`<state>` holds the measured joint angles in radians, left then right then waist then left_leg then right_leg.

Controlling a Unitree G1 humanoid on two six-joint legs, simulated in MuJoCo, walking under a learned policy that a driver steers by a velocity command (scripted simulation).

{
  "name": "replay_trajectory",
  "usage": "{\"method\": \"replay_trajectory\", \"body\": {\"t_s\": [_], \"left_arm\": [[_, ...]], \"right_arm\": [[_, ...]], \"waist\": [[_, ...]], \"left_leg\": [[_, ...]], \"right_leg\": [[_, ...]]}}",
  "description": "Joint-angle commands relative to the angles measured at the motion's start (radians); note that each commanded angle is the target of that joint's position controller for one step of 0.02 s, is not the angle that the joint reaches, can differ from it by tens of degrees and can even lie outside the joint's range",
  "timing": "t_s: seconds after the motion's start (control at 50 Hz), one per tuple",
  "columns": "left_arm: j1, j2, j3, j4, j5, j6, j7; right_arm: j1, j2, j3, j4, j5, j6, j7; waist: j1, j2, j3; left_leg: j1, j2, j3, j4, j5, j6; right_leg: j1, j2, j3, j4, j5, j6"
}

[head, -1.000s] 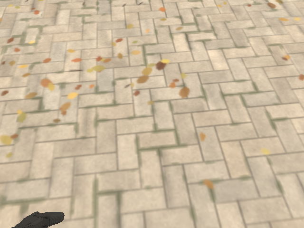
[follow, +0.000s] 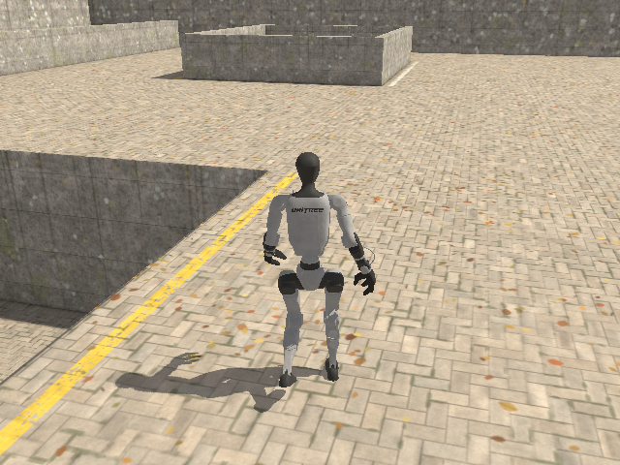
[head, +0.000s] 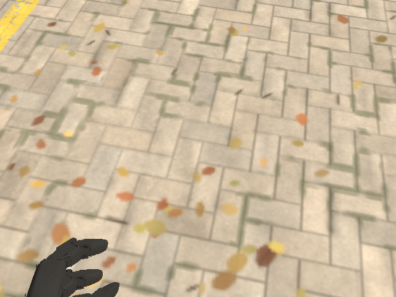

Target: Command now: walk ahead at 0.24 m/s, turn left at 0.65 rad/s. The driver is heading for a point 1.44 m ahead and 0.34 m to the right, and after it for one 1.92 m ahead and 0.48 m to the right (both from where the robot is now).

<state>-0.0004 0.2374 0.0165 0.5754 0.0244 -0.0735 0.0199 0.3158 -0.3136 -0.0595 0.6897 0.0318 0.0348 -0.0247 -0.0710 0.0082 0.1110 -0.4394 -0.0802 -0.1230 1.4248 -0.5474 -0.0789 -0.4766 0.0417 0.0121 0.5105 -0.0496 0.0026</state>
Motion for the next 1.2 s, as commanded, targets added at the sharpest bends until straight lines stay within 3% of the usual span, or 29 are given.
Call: {"method": "replay_trajectory", "body": {"t_s": [0.02, 0.06, 0.1, 0.2, 0.22, 0.24, 0.26, 0.28, 0.32, 0.38, 0.46, 0.54, 0.56, 0.58, 0.6, 0.62, 0.64, 0.68, 0.72, 0.86, 0.9, 0.96, 1.06, 1.1, 1.12, 1.14, 1.16, 1.18, 1.2], "left_arm": [[0.09, 0.122, 0.038, -0.008, 0.008, 0.013, 0.006], [0.098, 0.141, 0.046, 0.044, 0.007, -0.001, -0.011], [0.075, 0.131, 0.043, 0.075, -0.011, 0.0, -0.027], [0.09, 0.201, 0.062, 0.098, -0.052, 0.03, -0.047], [0.118, 0.183, 0.056, 0.102, -0.053, 0.035, -0.047], [0.152, 0.131, 0.039, 0.093, -0.037, 0.038, -0.052], [0.207, 0.122, 0.043, 0.082, -0.06, 0.041, -0.045], [0.206, 0.205, 0.072, 0.094, -0.062, 0.053, -0.031], [0.312, 0.211, 0.094, 0.142, -0.061, 0.095, -0.002], [0.33, 0.167, 0.092, 0.12, -0.049, 0.127, 0.014], [0.229, 0.099, 0.061, 0.034, -0.047, 0.12, -0.025], [0.288, 0.141, 0.079, 0.014, -0.048, 0.126, -0.051], [0.327, 0.15, 0.09, 0.026, -0.047, 0.129, -0.046], [0.368, 0.199, 0.111, 0.037, -0.037, 0.129, -0.031], [0.391, 0.373, 0.155, 0.014, -0.034, 0.123, -0.005], [0.39, 0.37, 0.144, -0.019, 0.01, 0.098, -0.014], [0.371, 0.339, 0.137, -0.015, 0.017, 0.077, -0.023], [0.253, 0.271, 0.119, -0.027, -0.039, 0.075, -0.005], [0.185, 0.231, 0.101, -0.053, -0.047, 0.093, 0.014], [0.145, 0.103, 0.033, -0.014, 0.006, 0.086, 0.013], [0.145, 0.134, 0.038, 0.011, 0.018, 0.083, -0.001], [0.135, 0.216, 0.065, 0.031, 0.005, 0.094, 0.0], [0.086, 0.196, 0.074, 0.035, -0.02, 0.109, 0.021], [0.061, 0.188, 0.08, 0.037, -0.034, 0.114, 0.026], [0.086, 0.171, 0.083, 0.045, -0.037, 0.111, 0.026], [0.07, 0.134, 0.078, 0.006, 0.0, 0.103, 0.022], [-0.063, 0.124, 0.072, -0.037, 0.007, 0.09, 0.023], [-0.045, 0.13, 0.076, -0.03, -0.002, 0.082, 0.019], [-0.018, 0.134, 0.08, -0.01, -0.015, 0.081, 0.016]], "right_arm": [[0.052, -0.071, -0.015, -0.106, -0.012, 0.012, -0.009], [0.056, 0.011, 0.017, -0.104, -0.029, -0.013, -0.011], [0.054, 0.028, 0.033, -0.077, -0.047, -0.03, -0.007], [-0.052, -0.07, 0.009, -0.105, -0.051, -0.021, 0.004], [-0.061, -0.107, -0.003, -0.126, -0.056, -0.015, -0.002], [-0.048, -0.178, -0.016, -0.151, -0.072, -0.004, -0.016], [-0.063, -0.231, -0.039, -0.141, -0.085, 0.01, -0.018], [-0.099, -0.187, -0.031, -0.148, -0.088, 0.003, -0.018], [-0.244, -0.093, -0.003, -0.165, -0.065, -0.019, -0.016], [-0.299, -0.052, 0.004, -0.154, -0.057, -0.033, -0.02], [-0.251, -0.094, -0.028, -0.119, -0.049, -0.022, -0.026], [-0.239, -0.129, -0.055, -0.086, -0.016, -0.024, -0.011], [-0.235, -0.11, -0.055, -0.075, -0.007, -0.027, -0.007], [-0.181, -0.072, -0.051, -0.049, -0.011, -0.029, 0.0], [-0.191, -0.014, -0.034, -0.097, -0.059, -0.027, 0.006], [-0.34, -0.031, -0.033, -0.147, -0.065, -0.034, -0.003], [-0.367, -0.058, -0.042, -0.142, -0.044, -0.035, -0.01], [-0.313, -0.068, -0.051, -0.105, -0.042, -0.035, -0.028], [-0.275, -0.072, -0.057, -0.088, -0.048, -0.039, -0.025], [-0.173, -0.011, -0.017, -0.004, -0.03, -0.021, 0.003], [-0.186, -0.043, -0.019, -0.012, -0.022, -0.02, 0.012], [-0.198, -0.116, -0.035, -0.043, -0.005, -0.024, 0.014], [-0.099, -0.075, -0.029, -0.036, 0.0, -0.026, 0.028], [-0.046, -0.071, -0.033, -0.026, -0.001, -0.025, 0.034], [-0.03, -0.109, -0.045, -0.032, -0.01, -0.026, 0.03], [-0.018, -0.239, -0.079, -0.054, -0.015, -0.031, 0.014], [0.03, -0.244, -0.08, -0.063, -0.04, -0.039, 0.018], [0.033, -0.22, -0.074, -0.067, -0.057, -0.053, 0.019], [-0.023, -0.199, -0.074, -0.075, -0.041, -0.059, 0.013]], "waist": [[0.045, -0.077, -0.192], [0.027, -0.077, -0.214], [0.02, -0.066, -0.289], [0.012, -0.097, -0.21], [0.007, -0.081, -0.188], [0.019, 0.058, -0.218], [0.036, 0.279, -0.237], [0.016, 0.229, -0.179], [0.096, 0.168, -0.13], [0.111, 0.131, -0.127], [0.058, 0.117, -0.191], [0.089, 0.132, -0.213], [0.109, 0.101, -0.21], [0.114, -0.024, -0.184], [0.087, -0.41, -0.153], [0.159, -0.343, -0.23], [0.164, -0.205, -0.229], [0.095, -0.099, -0.19], [0.061, -0.131, -0.206], [0.077, -0.134, -0.239], [0.104, -0.158, -0.177], [0.124, -0.151, -0.098], [0.082, -0.11, -0.157], [0.045, -0.102, -0.171], [0.044, -0.027, -0.169], [0.082, 0.235, -0.173], [-0.001, 0.301, -0.175], [0.005, 0.173, -0.212], [0.042, 0.101, -0.206]], "left_leg": [[-0.146, 0.117, 0.031, -0.083, 0.039, -0.022], [-0.038, 0.099, 0.054, -0.302, 0.027, -0.003], [0.111, 0.105, 0.055, -0.528, 0.183, 0.018], [0.331, 0.052, 0.083, -0.887, 0.445, 0.077], [0.381, 0.108, 0.04, -0.947, 0.434, 0.117], [0.455, 0.311, -0.129, -0.989, 0.519, 0.192], [0.366, 0.5, -0.27, -1.111, 0.435, 0.325], [0.26, 0.489, -0.272, -1.16, 0.377, 0.361], [0.199, 0.387, -0.107, -1.154, 0.386, 0.289], [0.207, 0.354, 0.042, -1.131, 0.519, 0.273], [0.3, 0.384, 0.12, -1.072, 0.618, 0.277], [0.309, 0.429, 0.157, -0.984, 0.665, 0.243], [0.261, 0.407, 0.198, -0.915, 0.594, 0.193], [0.162, 0.332, 0.265, -0.758, 0.43, 0.115], [-0.182, 0.17, 0.341, -0.408, -0.037, -0.01], [-0.307, 0.062, 0.118, -0.216, -0.158, -0.016], [-0.326, 0.075, 0.052, -0.16, -0.091, 0.016], [-0.333, 0.103, 0.017, -0.217, 0.085, 0.038], [-0.252, 0.078, 0.021, -0.246, 0.184, 0.024], [0.009, 0.151, 0.077, -0.559, 0.283, -0.012], [0.072, 0.148, 0.102, -0.63, 0.258, 0.0], [-0.006, 0.13, 0.125, -0.638, 0.151, 0.026], [0.013, 0.125, 0.158, -0.697, 0.128, 0.055], [0.11, 0.101, 0.176, -0.876, 0.288, 0.092], [0.183, 0.132, 0.068, -0.989, 0.478, 0.139], [0.319, 0.347, -0.285, -1.029, 0.865, 0.258], [0.407, 0.448, -0.48, -1.081, 1.002, 0.429], [0.439, 0.43, -0.434, -1.075, 0.947, 0.433], [0.448, 0.367, -0.352, -1.05, 0.905, 0.375]], "right_leg": [[0.275, -0.285, 0.258, -0.176, 0.396, -0.245], [0.205, -0.257, 0.183, -0.195, 0.604, -0.262], [0.186, -0.243, 0.149, -0.188, 0.644, -0.269], [0.064, -0.185, 0.22, -0.162, 0.065, -0.181], [0.003, -0.153, 0.245, -0.133, -0.13, -0.126], [-0.077, -0.082, 0.201, 0.021, -0.436, -0.059], [-0.14, 0.026, 0.006, 0.27, -0.556, -0.008], [-0.137, -0.023, 0.02, 0.502, -0.539, 0.031], [-0.143, -0.053, 0.023, 0.681, -0.443, 0.067], [-0.145, -0.091, 0.0, 0.721, -0.337, 0.115], [-0.039, -0.137, -0.035, 0.407, -0.305, 0.098], [0.108, -0.098, -0.108, 0.172, -0.251, 0.029], [0.188, -0.071, -0.115, 0.078, -0.168, -0.002], [0.283, -0.073, -0.026, -0.042, 0.008, -0.053], [0.448, -0.341, 0.398, -0.103, 0.464, -0.207], [0.43, -0.415, 0.583, -0.154, 0.442, -0.369], [0.433, -0.383, 0.51, -0.172, 0.309, -0.342], [0.404, -0.295, 0.403, -0.154, 0.173, -0.239], [0.339, -0.238, 0.359, -0.149, 0.173, -0.21], [0.284, -0.213, 0.186, -0.156, 0.092, -0.199], [0.225, -0.229, 0.192, -0.185, -0.033, -0.217], [0.263, -0.289, 0.249, -0.178, -0.033, -0.25], [0.384, -0.337, 0.21, -0.082, 0.3, -0.245], [0.359, -0.296, 0.128, -0.01, 0.265, -0.182], [0.294, -0.227, 0.058, 0.101, 0.108, -0.106], [0.055, -0.073, -0.077, 0.358, -0.201, 0.009], [-0.175, 0.076, 0.004, 0.549, -0.614, 0.048], [-0.209, 0.037, 0.092, 0.672, -0.614, 0.046], [-0.225, 0.014, 0.111, 0.699, -0.528, 0.045]]}}
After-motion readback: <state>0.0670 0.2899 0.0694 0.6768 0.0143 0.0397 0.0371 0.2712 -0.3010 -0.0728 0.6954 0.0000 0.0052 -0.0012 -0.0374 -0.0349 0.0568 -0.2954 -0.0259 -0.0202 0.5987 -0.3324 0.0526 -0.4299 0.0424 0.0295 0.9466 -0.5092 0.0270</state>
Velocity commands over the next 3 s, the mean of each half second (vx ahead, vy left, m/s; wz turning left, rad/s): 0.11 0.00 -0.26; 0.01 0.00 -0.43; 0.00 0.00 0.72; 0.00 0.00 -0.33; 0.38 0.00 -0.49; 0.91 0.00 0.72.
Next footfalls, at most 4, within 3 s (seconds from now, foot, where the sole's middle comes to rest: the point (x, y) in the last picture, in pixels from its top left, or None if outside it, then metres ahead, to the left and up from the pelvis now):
0.22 left None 0.17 0.12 -0.75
0.58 right None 0.09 -0.15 -0.75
1.12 left None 0.15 0.06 -0.75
1.60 right None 0.18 -0.16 -0.75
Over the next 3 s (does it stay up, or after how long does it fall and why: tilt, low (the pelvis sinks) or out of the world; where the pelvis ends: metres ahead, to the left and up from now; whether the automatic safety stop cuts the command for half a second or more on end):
stays up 0.50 -0.26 -0.02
